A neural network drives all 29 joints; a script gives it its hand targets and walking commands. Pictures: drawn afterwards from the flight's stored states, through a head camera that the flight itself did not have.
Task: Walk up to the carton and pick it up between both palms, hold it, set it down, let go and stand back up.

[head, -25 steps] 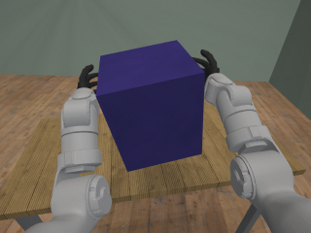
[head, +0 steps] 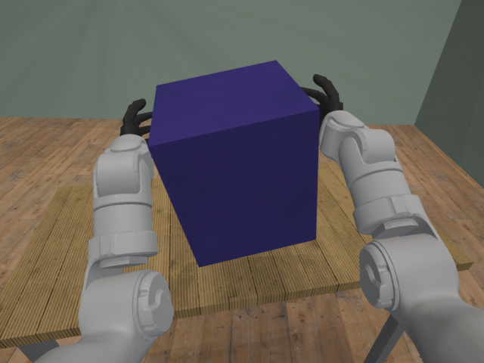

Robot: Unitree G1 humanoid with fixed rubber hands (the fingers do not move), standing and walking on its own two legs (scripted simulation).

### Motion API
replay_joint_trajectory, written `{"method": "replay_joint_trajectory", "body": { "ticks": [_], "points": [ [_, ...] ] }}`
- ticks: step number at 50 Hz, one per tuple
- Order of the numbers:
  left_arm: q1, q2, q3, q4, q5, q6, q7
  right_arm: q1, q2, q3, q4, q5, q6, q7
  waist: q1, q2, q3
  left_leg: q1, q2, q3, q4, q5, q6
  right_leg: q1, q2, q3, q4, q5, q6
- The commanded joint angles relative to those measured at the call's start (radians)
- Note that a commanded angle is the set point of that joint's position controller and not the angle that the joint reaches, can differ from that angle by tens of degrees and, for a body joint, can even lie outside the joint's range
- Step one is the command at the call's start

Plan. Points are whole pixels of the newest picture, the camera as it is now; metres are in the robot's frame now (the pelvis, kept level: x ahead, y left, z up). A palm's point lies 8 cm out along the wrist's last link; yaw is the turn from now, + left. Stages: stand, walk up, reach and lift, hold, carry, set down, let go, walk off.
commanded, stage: hold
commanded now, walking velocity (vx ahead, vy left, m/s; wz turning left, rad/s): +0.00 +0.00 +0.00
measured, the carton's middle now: (237, 163) +0.40 +0.00 +0.21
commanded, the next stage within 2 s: none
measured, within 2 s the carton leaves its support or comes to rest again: neither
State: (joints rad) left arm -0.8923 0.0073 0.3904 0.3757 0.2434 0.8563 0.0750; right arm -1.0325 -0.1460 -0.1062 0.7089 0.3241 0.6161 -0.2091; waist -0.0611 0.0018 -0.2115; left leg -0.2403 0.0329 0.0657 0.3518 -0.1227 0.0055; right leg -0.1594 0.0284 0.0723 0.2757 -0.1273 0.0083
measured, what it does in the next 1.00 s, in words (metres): stands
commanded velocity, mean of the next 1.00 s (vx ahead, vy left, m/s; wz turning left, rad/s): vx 0.00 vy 0.00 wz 0.00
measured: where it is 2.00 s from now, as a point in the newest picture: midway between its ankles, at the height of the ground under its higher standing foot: outside the picture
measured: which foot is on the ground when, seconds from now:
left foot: down 0.00-1.00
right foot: down 0.00-1.00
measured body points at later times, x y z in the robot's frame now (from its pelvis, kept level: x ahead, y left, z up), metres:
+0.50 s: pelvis +0.00 +0.00 +0.00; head -0.08 +0.01 +0.44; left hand +0.38 +0.16 +0.27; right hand +0.39 -0.14 +0.29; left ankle +0.04 +0.11 -0.75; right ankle +0.01 -0.13 -0.75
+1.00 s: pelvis +0.00 +0.00 +0.00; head -0.08 +0.01 +0.44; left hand +0.39 +0.16 +0.27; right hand +0.39 -0.15 +0.30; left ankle +0.04 +0.11 -0.75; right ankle +0.01 -0.13 -0.75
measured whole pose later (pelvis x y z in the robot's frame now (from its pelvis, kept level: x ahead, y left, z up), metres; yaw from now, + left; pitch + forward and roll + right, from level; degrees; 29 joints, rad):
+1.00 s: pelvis +0.00 +0.00 +0.00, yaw +0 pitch +0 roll -1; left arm -0.89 0.01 0.39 0.34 0.24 0.88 0.06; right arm -1.03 -0.14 -0.10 0.68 0.33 0.65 -0.23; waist -0.06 0.01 -0.21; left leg -0.24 0.03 0.07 0.35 -0.13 0.01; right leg -0.15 0.03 0.07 0.27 -0.13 0.01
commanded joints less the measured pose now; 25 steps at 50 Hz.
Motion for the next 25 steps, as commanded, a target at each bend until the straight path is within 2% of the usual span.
{"method": "replay_joint_trajectory", "body": {
  "ticks": [1, 2, 3, 4, 5, 6, 7, 8, 9, 10, 11, 12, 13, 14, 15, 16, 17, 19, 20, 21, 22, 24, 25],
  "points": [
    [-0.787, -0.452, -0.459, -0.207, -0.200, -0.067, -0.195, -0.700, 0.596, 0.325, -0.236, 0.191, -0.005, 0.107, -0.057, 0.080, -0.312, 0.214, -0.072, -0.055, -0.030, 0.050, -0.067, 0.182, 0.045, -0.045, -0.014, 0.143, 0.011],
    [-0.778, -0.451, -0.429, -0.180, -0.182, -0.066, -0.198, -0.693, 0.588, 0.311, -0.213, 0.169, 0.004, 0.107, -0.052, 0.040, -0.264, 0.202, -0.061, -0.052, -0.040, 0.041, -0.065, 0.166, 0.049, -0.053, -0.024, 0.101, 0.011],
    [-0.765, -0.452, -0.442, -0.184, -0.177, -0.057, -0.194, -0.677, 0.568, 0.310, -0.193, 0.176, 0.010, 0.117, -0.044, 0.080, -0.254, 0.215, -0.049, -0.056, -0.044, 0.053, -0.077, 0.152, 0.058, -0.054, -0.021, 0.085, -0.005],
    [-0.779, -0.460, -0.449, -0.171, -0.175, -0.056, -0.201, -0.654, 0.552, 0.287, -0.134, 0.162, 0.016, 0.113, -0.068, 0.085, -0.232, 0.190, -0.049, -0.063, -0.050, 0.018, -0.080, 0.148, 0.053, -0.049, -0.024, 0.057, -0.004],
    [-0.761, -0.440, -0.433, -0.177, -0.173, -0.058, -0.204, -0.664, 0.574, 0.320, -0.177, 0.173, 0.013, 0.116, -0.048, 0.065, -0.266, 0.196, -0.063, -0.053, -0.046, 0.036, -0.066, 0.179, 0.054, -0.055, -0.023, 0.088, 0.001],
    [-0.750, -0.462, -0.467, -0.247, -0.200, -0.065, -0.198, -0.686, 0.599, 0.332, -0.254, 0.195, 0.005, 0.113, -0.040, 0.068, -0.343, 0.205, -0.070, -0.049, -0.021, 0.121, -0.071, 0.212, 0.054, -0.051, -0.007, 0.182, 0.007],
    [-0.716, -0.437, -0.408, -0.190, -0.163, -0.053, -0.202, -0.639, 0.582, 0.328, -0.195, 0.189, 0.020, 0.111, -0.041, 0.042, -0.288, 0.209, -0.067, -0.049, -0.030, 0.090, -0.061, 0.212, 0.047, -0.041, -0.017, 0.174, 0.013],
    [-0.728, -0.440, -0.443, -0.207, -0.190, -0.051, -0.204, -0.671, 0.573, 0.332, -0.240, 0.203, 0.026, 0.106, -0.051, 0.051, -0.275, 0.203, -0.076, -0.051, -0.018, 0.079, -0.065, 0.202, 0.043, -0.046, -0.017, 0.176, 0.016],
    [-0.729, -0.484, -0.486, -0.285, -0.221, -0.055, -0.201, -0.675, 0.562, 0.343, -0.343, 0.213, 0.003, 0.102, -0.068, 0.070, -0.399, 0.238, -0.067, -0.062, 0.007, 0.185, -0.079, 0.240, 0.054, -0.045, 0.008, 0.284, 0.013],
    [-0.742, -0.460, -0.482, -0.271, -0.200, -0.050, -0.198, -0.645, 0.557, 0.346, -0.273, 0.211, 0.020, 0.097, -0.072, 0.092, -0.352, 0.260, -0.075, -0.064, 0.002, 0.168, -0.084, 0.223, 0.059, -0.046, -0.004, 0.235, 0.013],
    [-0.774, -0.483, -0.528, -0.340, -0.237, -0.061, -0.194, -0.694, 0.589, 0.370, -0.374, 0.242, 0.007, 0.096, -0.070, 0.102, -0.427, 0.254, -0.075, -0.061, 0.024, 0.213, -0.086, 0.228, 0.065, -0.047, 0.011, 0.280, 0.008],
    [-0.760, -0.458, -0.480, -0.239, -0.212, -0.049, -0.192, -0.670, 0.564, 0.336, -0.292, 0.212, 0.028, 0.094, -0.070, 0.080, -0.317, 0.224, -0.066, -0.072, -0.001, 0.127, -0.085, 0.196, 0.056, -0.044, -0.006, 0.195, 0.008],
    [-0.799, -0.447, -0.478, -0.209, -0.202, -0.057, -0.198, -0.688, 0.548, 0.305, -0.240, 0.197, 0.025, 0.099, -0.068, 0.082, -0.303, 0.210, -0.059, -0.073, -0.015, 0.072, -0.084, 0.170, 0.056, -0.046, -0.017, 0.113, 0.003],
    [-0.768, -0.447, -0.454, -0.189, -0.187, -0.048, -0.200, -0.650, 0.545, 0.296, -0.186, 0.180, 0.041, 0.101, -0.076, 0.074, -0.250, 0.205, -0.055, -0.067, -0.034, 0.030, -0.076, 0.141, 0.049, -0.044, -0.025, 0.085, 0.006],
    [-0.759, -0.437, -0.436, -0.211, -0.181, -0.045, -0.206, -0.606, 0.554, 0.313, -0.152, 0.174, 0.046, 0.104, -0.069, 0.065, -0.244, 0.215, -0.057, -0.064, -0.042, 0.029, -0.072, 0.148, 0.049, -0.047, -0.024, 0.092, 0.009],
    [-0.757, -0.446, -0.450, -0.209, -0.185, -0.047, -0.208, -0.632, 0.558, 0.309, -0.181, 0.168, 0.038, 0.108, -0.060, 0.049, -0.253, 0.206, -0.046, -0.069, -0.047, 0.006, -0.071, 0.136, 0.051, -0.044, -0.024, 0.061, -0.001],
    [-0.775, -0.427, -0.407, -0.139, -0.172, -0.046, -0.211, -0.665, 0.557, 0.293, -0.137, 0.155, 0.044, 0.117, -0.043, 0.063, -0.211, 0.174, -0.053, -0.052, -0.063, -0.054, -0.058, 0.115, 0.048, -0.047, -0.038, -0.029, -0.002],
    [-0.762, -0.434, -0.423, -0.187, -0.166, -0.042, -0.212, -0.641, 0.551, 0.289, -0.142, 0.154, 0.033, 0.127, -0.054, 0.084, -0.232, 0.175, -0.046, -0.059, -0.064, -0.031, -0.070, 0.133, 0.050, -0.051, -0.018, 0.020, -0.005],
    [-0.751, -0.433, -0.414, -0.133, -0.162, -0.040, -0.211, -0.673, 0.544, 0.266, -0.139, 0.146, 0.035, 0.129, -0.058, 0.082, -0.163, 0.147, -0.045, -0.061, -0.073, -0.063, -0.067, 0.105, 0.045, -0.044, -0.032, -0.019, -0.006],
    [-0.792, -0.446, -0.442, -0.187, -0.188, -0.054, -0.213, -0.673, 0.553, 0.267, -0.181, 0.141, 0.024, 0.134, -0.059, 0.081, -0.258, 0.179, -0.047, -0.056, -0.065, -0.032, -0.071, 0.132, 0.052, -0.051, -0.025, 0.014, -0.009],
    [-0.767, -0.438, -0.417, -0.106, -0.182, -0.046, -0.212, -0.729, 0.541, 0.259, -0.193, 0.140, 0.025, 0.127, -0.056, 0.055, -0.215, 0.155, -0.049, -0.059, -0.062, -0.041, -0.065, 0.123, 0.048, -0.044, -0.040, 0.010, -0.007],
    [-0.778, -0.439, -0.424, -0.186, -0.185, -0.055, -0.210, -0.694, 0.579, 0.288, -0.199, 0.157, 0.017, 0.126, -0.047, 0.072, -0.297, 0.176, -0.059, -0.048, -0.048, 0.006, -0.064, 0.166, 0.049, -0.047, -0.020, 0.068, -0.001],
    [-0.777, -0.452, -0.427, -0.178, -0.180, -0.050, -0.212, -0.696, 0.564, 0.283, -0.198, 0.154, 0.015, 0.123, -0.059, 0.048, -0.285, 0.182, -0.050, -0.063, -0.053, 0.007, -0.066, 0.155, 0.051, -0.047, -0.020, 0.073, 0.003]
  ]
}}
